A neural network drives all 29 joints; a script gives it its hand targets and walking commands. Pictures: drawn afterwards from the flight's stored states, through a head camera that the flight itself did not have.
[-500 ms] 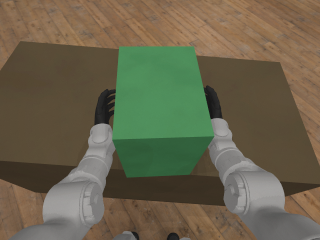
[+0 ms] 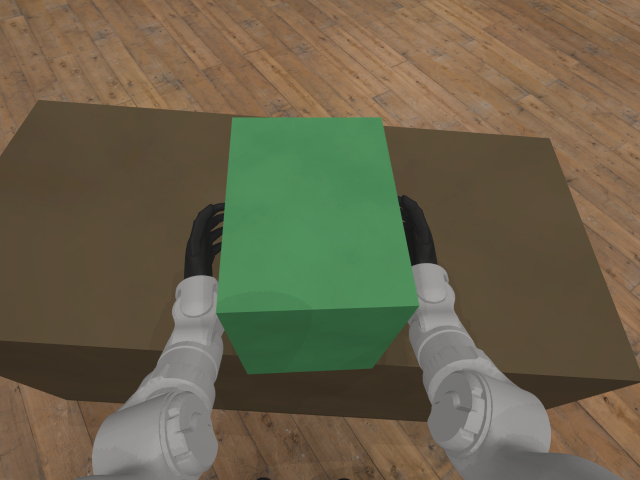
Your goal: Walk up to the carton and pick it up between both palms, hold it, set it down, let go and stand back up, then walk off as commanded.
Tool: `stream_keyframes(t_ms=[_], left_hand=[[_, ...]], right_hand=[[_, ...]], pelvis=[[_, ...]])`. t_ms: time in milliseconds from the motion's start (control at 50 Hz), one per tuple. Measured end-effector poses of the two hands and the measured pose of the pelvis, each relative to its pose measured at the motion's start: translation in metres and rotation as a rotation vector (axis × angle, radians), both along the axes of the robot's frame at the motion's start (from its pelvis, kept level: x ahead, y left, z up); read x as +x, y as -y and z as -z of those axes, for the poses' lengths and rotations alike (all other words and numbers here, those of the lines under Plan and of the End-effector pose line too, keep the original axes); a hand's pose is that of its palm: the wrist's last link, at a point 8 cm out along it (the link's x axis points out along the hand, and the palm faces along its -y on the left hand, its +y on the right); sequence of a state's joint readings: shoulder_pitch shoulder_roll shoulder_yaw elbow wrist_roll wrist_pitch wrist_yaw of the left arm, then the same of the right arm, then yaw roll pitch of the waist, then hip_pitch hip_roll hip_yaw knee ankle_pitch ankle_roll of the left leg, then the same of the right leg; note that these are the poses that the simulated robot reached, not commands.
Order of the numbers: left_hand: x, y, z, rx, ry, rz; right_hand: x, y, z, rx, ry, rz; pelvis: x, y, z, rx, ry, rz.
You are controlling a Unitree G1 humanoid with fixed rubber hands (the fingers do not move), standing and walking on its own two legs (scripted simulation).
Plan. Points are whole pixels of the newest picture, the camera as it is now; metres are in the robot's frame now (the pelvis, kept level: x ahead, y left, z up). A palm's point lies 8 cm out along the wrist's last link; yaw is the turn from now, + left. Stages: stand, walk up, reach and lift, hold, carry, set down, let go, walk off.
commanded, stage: reach and lift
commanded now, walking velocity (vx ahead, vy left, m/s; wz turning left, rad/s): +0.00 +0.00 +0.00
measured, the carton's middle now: (309, 255) +0.41 +0.04 -0.03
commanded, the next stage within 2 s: none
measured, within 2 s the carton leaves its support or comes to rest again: leaves its support in 0.76 s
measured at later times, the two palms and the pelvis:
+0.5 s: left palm (202, 265) +0.36 +0.18 +0.00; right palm (418, 254) +0.40 -0.11 +0.01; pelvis +0.01 +0.00 +0.01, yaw +0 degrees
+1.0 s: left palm (195, 267) +0.35 +0.18 +0.03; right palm (426, 257) +0.37 -0.11 +0.05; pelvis -0.02 +0.01 +0.01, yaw +0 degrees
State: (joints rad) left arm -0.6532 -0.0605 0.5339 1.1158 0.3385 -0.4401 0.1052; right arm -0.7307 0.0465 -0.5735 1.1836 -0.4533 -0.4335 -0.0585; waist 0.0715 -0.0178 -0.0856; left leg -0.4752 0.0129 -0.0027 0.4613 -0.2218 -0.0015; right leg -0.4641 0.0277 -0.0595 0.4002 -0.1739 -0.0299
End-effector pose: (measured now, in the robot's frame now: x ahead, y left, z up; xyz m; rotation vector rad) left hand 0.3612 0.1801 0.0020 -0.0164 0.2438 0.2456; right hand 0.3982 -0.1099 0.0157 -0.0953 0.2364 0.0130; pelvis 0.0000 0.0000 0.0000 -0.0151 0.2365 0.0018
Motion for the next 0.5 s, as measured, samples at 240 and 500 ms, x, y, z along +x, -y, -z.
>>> stream_keyframes(t_ms=[240, 500], left_hand=[[0.0028, 0.0002, 0.0012, 0.011, -0.016, 0.004], [0.001, -0.0003, 0.0007, 0.012, -0.007, 0.004]], right_hand=[[0.0024, 0.0004, 0.0024, -0.006, -0.009, -0.001], [0.0006, -0.0003, 0.0011, -0.019, 0.009, -0.002]], pelvis=[[0.0052, -0.0038, -0.0041, -0.004, 0.011, 0.003], [0.006, -0.0025, -0.0055, -0.002, 0.002, 0.008]])
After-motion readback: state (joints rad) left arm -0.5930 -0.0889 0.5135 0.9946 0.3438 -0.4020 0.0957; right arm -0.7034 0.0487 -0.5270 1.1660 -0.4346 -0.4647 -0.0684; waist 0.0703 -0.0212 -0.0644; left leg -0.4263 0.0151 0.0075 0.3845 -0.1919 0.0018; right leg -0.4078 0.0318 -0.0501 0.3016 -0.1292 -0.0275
